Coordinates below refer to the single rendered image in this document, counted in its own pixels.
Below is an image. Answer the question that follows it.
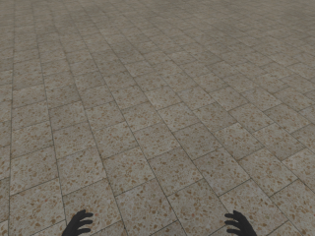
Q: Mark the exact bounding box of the right robot hand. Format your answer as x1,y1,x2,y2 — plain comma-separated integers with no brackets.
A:
224,210,257,236

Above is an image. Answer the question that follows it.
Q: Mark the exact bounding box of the left robot hand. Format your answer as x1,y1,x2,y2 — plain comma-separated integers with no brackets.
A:
61,209,94,236

